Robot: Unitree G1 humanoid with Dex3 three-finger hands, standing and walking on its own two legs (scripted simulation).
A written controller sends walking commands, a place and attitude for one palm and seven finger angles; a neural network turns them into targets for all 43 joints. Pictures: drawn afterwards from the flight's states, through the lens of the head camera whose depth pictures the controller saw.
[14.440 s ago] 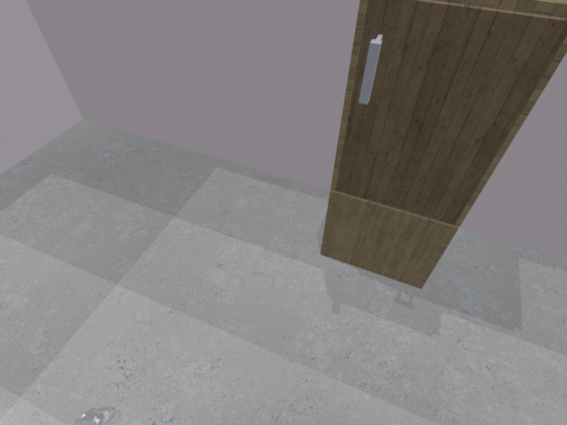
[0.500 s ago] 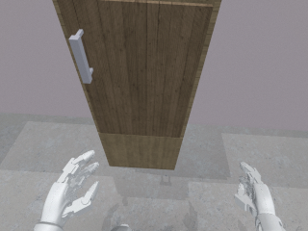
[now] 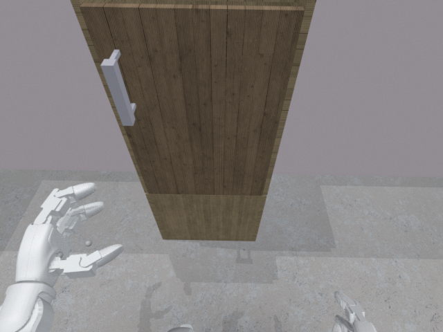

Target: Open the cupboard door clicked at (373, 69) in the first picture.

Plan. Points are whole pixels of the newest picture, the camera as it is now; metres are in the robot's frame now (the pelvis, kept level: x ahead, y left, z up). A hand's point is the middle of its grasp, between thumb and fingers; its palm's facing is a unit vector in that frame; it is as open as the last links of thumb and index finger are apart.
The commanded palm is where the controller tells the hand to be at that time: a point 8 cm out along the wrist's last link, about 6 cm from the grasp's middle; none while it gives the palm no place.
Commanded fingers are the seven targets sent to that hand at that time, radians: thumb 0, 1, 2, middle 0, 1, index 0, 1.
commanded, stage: raise the hand with hooked fingers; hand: left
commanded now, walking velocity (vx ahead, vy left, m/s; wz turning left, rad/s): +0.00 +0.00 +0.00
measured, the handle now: (122, 89) +0.55 +0.24 +0.14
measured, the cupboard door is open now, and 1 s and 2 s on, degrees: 0 0 0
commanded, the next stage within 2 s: move the hooked fingers beside the handle in 1.20 s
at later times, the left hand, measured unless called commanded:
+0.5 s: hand (58, 199) +0.28 +0.26 +0.13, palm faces +0.06 -1.00 -0.07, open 13.8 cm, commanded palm +0.25 +0.31 +0.14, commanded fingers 0.00 -0.50 0.30 -0.30 -1.20 -0.30 -1.20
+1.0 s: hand (57, 174) +0.31 +0.26 +0.16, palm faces +0.07 -1.00 -0.04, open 13.9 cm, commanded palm +0.27 +0.31 +0.16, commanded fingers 0.00 -0.50 0.30 -0.30 -1.20 -0.30 -1.20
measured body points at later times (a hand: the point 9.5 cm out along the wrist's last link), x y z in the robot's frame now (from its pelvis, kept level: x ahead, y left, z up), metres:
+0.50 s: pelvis +0.01 +0.00 +0.02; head +0.02 -0.01 +0.47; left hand +0.27 +0.31 +0.14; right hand +0.21 -0.22 -0.04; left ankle +0.03 +0.11 -0.70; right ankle +0.01 -0.11 -0.70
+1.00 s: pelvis +0.01 -0.01 +0.03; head +0.02 -0.02 +0.48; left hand +0.30 +0.31 +0.17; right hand +0.18 -0.26 -0.05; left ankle +0.03 +0.11 -0.70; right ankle +0.01 -0.11 -0.70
